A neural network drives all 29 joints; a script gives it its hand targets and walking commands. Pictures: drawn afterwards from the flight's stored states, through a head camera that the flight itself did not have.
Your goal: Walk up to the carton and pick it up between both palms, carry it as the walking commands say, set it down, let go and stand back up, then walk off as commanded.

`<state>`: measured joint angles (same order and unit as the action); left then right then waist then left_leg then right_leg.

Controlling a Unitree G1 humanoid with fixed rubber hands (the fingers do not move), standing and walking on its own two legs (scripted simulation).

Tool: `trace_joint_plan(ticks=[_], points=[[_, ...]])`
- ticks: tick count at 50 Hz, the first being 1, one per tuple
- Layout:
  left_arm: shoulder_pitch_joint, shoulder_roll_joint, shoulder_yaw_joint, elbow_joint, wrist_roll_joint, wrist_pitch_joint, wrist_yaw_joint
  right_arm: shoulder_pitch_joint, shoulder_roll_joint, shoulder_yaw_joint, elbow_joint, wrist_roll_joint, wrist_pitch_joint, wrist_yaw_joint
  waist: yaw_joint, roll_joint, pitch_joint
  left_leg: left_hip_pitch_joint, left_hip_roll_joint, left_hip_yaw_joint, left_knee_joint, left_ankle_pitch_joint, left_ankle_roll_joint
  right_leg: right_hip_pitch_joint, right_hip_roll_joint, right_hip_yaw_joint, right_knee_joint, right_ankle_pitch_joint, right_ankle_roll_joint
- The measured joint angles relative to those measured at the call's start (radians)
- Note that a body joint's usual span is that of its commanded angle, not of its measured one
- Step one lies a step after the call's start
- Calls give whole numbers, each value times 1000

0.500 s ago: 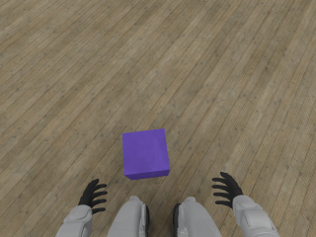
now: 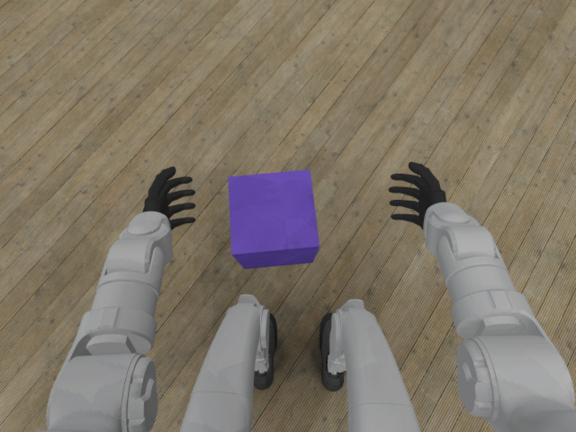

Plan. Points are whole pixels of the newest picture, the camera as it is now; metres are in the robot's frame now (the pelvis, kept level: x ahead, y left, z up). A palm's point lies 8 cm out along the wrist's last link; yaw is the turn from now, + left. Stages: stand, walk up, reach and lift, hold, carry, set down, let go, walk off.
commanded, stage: reach and lift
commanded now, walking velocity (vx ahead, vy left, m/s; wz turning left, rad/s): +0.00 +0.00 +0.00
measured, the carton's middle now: (274, 223) +0.49 +0.08 -0.53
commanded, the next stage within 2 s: none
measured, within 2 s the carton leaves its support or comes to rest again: neither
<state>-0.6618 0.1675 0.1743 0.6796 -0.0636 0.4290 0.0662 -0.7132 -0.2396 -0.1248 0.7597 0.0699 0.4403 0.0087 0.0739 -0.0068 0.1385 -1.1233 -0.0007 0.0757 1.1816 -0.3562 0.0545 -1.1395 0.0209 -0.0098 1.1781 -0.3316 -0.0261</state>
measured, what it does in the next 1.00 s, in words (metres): lowers itself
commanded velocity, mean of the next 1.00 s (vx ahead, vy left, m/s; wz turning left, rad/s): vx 0.00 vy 0.00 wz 0.00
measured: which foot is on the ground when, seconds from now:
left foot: down 0.00-1.00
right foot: down 0.00-1.00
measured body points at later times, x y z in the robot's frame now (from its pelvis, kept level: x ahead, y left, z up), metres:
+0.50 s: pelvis +0.05 +0.00 -0.02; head +0.33 +0.02 +0.34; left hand +0.50 +0.27 -0.12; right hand +0.54 -0.13 -0.13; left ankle +0.11 +0.09 -0.62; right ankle +0.12 -0.10 -0.62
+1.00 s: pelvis +0.01 +0.00 -0.12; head +0.32 +0.02 +0.20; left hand +0.48 +0.26 -0.25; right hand +0.54 -0.14 -0.25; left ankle +0.11 +0.10 -0.62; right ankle +0.12 -0.11 -0.62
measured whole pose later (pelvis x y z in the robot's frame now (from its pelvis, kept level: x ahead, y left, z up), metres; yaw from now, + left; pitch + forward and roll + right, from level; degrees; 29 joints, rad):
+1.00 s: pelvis +0.01 +0.00 -0.12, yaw +2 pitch +46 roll -1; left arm -1.03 0.27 0.30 0.88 -0.10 0.09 0.01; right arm -1.08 -0.26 -0.23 0.89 0.05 0.11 -0.06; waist 0.06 0.00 -0.04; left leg -1.95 -0.07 0.02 1.54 -0.40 0.04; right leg -1.94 0.05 0.02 1.54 -0.41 0.01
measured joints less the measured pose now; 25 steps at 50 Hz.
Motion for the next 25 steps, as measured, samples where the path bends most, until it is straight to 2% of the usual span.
trace_joint_plan(ticks=[4,11,16,19,25], points=[[-81,12,43,52,-5,-28,-19,-91,12,-16,25,3,-17,-28,1,7,4,-62,-5,-13,15,5,-2,-56,2,-8,12,-1,-1],[-187,46,60,146,-35,-133,-10,-204,23,-41,115,3,-109,-80,13,5,-51,-203,-13,-27,24,7,-9,-193,3,-14,23,-7,-6],[-239,90,80,173,-48,-243,-43,-243,34,-35,86,8,-210,-127,5,-5,-131,-323,-11,-40,42,-8,-10,-305,8,-23,31,-20,-8],[-254,107,70,185,-45,-280,-66,-262,33,-49,122,0,-247,-126,-2,4,-168,-366,-20,-52,37,-14,-11,-342,6,-28,22,-25,-11],[-216,85,106,148,-32,-353,-95,-186,39,-69,52,-24,-327,-88,-1,3,-231,-417,-32,-55,0,-15,-4,-390,5,-15,-14,-33,8]])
